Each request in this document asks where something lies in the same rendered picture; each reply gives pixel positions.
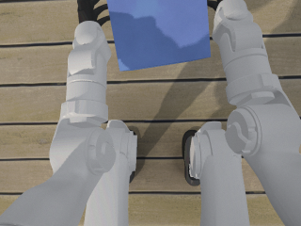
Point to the left robot hand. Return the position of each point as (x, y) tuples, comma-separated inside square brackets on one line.
[(87, 12)]

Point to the left robot upper arm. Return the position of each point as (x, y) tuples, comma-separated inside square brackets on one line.
[(79, 158)]

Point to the right robot forearm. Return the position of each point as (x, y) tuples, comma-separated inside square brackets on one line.
[(250, 80)]

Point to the right robot hand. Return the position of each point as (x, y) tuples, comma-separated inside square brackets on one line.
[(213, 4)]

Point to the carton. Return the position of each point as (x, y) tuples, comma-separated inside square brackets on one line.
[(154, 33)]

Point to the left robot foot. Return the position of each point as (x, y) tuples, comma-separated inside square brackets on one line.
[(133, 173)]

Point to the robot right thigh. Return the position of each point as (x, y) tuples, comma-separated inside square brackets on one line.
[(222, 187)]

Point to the left robot forearm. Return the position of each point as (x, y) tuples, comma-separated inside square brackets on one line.
[(85, 105)]

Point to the right robot upper arm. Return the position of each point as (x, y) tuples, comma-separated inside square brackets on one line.
[(268, 137)]

